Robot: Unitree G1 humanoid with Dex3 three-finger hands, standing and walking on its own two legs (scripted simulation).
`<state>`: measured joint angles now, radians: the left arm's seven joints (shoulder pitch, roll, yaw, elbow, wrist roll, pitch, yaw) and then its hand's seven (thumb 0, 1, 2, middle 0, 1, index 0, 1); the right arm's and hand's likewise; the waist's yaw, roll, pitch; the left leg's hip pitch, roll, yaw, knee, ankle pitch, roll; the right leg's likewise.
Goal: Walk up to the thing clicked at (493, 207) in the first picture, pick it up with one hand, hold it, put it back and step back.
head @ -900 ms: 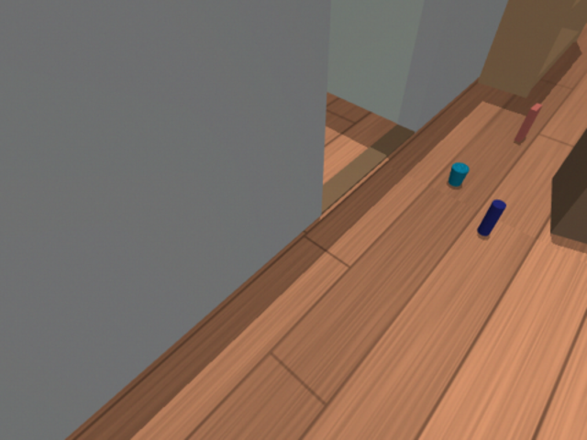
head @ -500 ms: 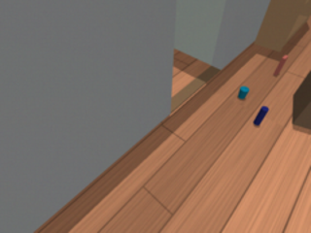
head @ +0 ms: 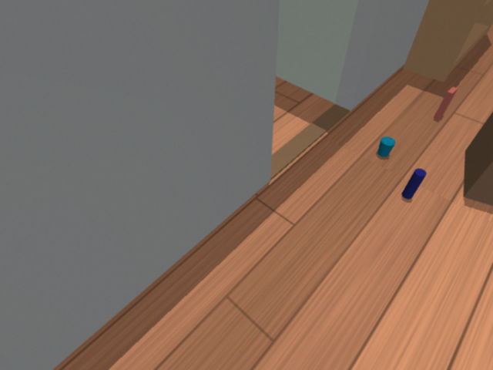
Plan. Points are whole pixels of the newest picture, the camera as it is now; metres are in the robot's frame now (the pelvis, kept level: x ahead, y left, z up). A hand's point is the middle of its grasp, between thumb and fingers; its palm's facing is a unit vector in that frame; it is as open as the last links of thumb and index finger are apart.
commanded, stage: stand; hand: left
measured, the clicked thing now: (413, 184) +1.06 -0.80 -0.70
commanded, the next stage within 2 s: walk up in 0.22 s
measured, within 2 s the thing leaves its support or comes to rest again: neither
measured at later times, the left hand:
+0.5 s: hand (139, 368) +0.16 +0.22 -0.14, palm faces -0.23 -0.90 -0.37, open 7.4 cm
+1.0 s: hand (246, 269) +0.37 +0.03 -0.18, palm faces -0.51 -0.80 -0.30, open 7.4 cm
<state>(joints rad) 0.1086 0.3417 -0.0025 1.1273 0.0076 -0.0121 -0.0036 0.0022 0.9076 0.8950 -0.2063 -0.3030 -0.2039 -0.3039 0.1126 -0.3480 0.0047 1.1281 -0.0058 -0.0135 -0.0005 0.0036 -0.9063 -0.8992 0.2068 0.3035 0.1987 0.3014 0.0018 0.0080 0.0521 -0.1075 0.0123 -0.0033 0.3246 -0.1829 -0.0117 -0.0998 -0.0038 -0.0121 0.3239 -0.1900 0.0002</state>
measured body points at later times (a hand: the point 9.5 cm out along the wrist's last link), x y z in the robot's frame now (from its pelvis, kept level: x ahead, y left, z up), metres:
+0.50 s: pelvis +0.03 -0.05 -0.02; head +0.04 -0.07 +0.43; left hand +0.17 +0.27 -0.11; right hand +0.04 -0.41 -0.13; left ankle +0.00 +0.12 -0.75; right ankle +0.07 -0.24 -0.73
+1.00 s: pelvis +0.19 -0.17 -0.03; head +0.21 -0.15 +0.42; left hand +0.40 +0.07 -0.16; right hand +0.08 -0.49 -0.11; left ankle +0.28 -0.10 -0.75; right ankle +0.09 -0.26 -0.72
